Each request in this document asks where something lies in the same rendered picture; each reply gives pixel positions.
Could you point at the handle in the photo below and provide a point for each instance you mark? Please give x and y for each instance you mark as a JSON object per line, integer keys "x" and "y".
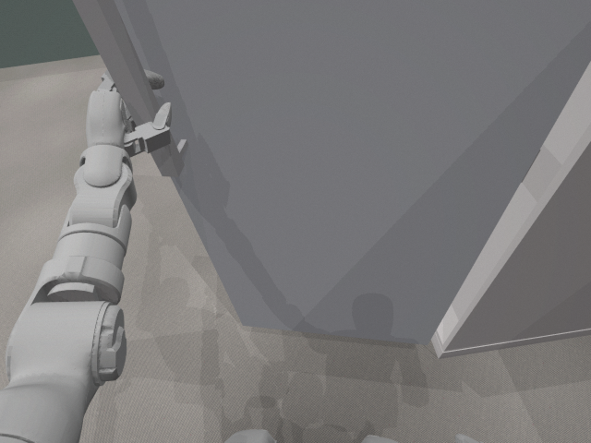
{"x": 109, "y": 34}

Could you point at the fridge door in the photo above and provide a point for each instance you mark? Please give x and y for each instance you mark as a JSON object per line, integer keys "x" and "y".
{"x": 348, "y": 160}

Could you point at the robot left hand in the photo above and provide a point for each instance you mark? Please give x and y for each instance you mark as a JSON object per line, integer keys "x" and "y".
{"x": 108, "y": 120}

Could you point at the left robot forearm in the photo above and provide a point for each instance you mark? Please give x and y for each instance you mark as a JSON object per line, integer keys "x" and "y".
{"x": 90, "y": 250}

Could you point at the robot left upper arm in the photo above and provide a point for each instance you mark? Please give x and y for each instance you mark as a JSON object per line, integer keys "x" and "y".
{"x": 62, "y": 353}

